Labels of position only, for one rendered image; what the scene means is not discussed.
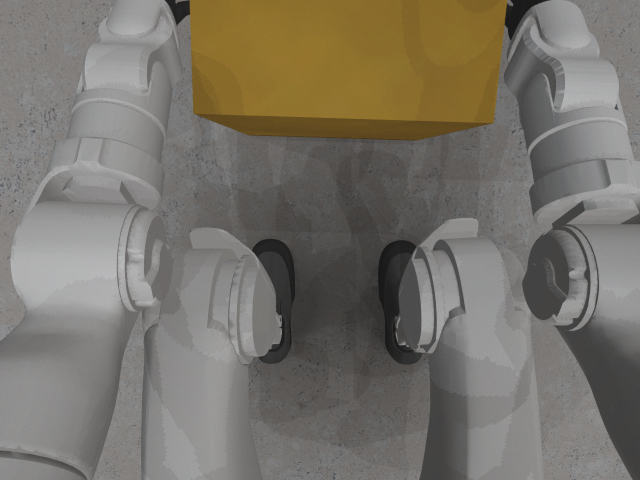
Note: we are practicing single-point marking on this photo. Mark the right robot hand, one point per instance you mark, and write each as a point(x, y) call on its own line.
point(515, 13)

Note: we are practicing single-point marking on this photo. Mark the left robot thigh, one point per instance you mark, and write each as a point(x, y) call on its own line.
point(195, 401)

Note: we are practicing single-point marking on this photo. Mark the left robot foot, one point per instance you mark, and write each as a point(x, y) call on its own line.
point(277, 260)

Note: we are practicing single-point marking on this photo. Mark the carton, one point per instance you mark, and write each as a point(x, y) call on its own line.
point(356, 69)

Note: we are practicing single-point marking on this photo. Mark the left robot hand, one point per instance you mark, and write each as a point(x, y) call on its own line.
point(180, 9)

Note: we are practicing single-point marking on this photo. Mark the robot left upper arm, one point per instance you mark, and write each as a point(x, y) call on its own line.
point(84, 271)

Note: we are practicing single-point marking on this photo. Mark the robot left forearm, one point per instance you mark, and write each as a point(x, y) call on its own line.
point(112, 152)

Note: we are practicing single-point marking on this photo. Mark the robot right forearm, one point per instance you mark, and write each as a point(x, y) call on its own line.
point(575, 130)

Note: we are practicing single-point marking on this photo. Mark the robot right upper arm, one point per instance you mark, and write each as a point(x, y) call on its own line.
point(584, 279)

